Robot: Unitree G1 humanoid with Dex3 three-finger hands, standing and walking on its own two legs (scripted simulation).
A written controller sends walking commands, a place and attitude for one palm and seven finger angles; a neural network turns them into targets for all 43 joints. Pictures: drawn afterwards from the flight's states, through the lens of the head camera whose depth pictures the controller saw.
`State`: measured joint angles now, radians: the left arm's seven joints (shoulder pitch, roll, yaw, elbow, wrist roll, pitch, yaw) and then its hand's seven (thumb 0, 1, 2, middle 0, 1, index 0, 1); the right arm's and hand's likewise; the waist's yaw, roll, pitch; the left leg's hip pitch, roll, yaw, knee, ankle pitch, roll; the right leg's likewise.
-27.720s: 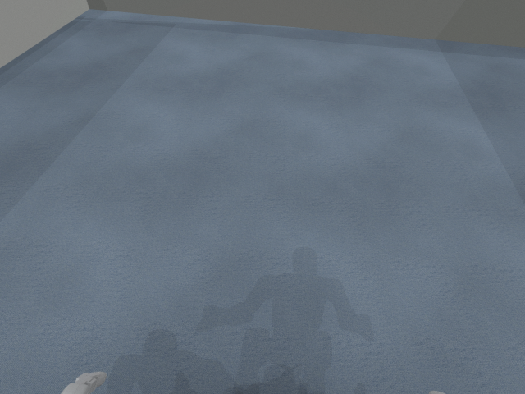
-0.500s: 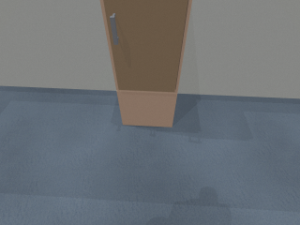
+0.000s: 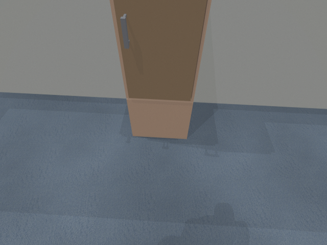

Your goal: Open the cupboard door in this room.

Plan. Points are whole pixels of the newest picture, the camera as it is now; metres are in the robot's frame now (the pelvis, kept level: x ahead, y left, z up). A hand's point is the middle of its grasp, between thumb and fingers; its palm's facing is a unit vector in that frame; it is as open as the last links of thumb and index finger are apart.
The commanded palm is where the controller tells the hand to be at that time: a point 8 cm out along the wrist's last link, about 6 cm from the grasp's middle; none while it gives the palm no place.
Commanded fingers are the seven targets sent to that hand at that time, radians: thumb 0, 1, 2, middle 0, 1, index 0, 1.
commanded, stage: look at it before walking up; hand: left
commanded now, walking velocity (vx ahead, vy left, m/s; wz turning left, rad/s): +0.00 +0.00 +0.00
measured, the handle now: (125, 31) +0.93 +0.22 +0.07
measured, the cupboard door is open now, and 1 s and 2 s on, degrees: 0 0 0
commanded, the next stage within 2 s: take the last steps up to it in 0.42 s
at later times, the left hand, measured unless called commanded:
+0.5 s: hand out of the picture -0.01 +0.19 -0.18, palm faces +0.02 -0.98 -0.18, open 7.4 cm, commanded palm none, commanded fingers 0.00 0.90 0.90 -0.20 -0.30 -0.20 -0.30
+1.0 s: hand out of the picture +0.04 +0.16 -0.17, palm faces +0.08 -0.97 -0.22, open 7.4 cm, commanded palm none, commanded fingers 0.00 0.90 0.90 -0.20 -0.30 -0.20 -0.30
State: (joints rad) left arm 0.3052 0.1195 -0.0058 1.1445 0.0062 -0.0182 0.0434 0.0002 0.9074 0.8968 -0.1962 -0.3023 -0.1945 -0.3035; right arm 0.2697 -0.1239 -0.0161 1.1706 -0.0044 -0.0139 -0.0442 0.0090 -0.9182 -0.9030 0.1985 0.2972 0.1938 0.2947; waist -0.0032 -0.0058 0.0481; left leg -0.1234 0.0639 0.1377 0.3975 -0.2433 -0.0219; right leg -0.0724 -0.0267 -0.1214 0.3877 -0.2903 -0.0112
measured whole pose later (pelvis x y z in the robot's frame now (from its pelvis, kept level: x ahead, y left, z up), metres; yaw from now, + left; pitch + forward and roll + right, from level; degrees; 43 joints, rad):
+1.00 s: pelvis +0.06 -0.01 -0.01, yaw +0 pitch -1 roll +2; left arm 0.34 0.12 0.03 1.09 0.02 -0.06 0.01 0.00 0.91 0.90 -0.20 -0.30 -0.19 -0.30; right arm 0.37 -0.13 -0.05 1.19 -0.02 0.02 0.00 0.00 -0.90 -0.90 0.20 0.30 0.19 0.29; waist 0.02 0.03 0.04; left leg -0.28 0.04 0.10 0.90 -0.45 0.02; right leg -0.20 -0.06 -0.18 0.59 -0.38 -0.05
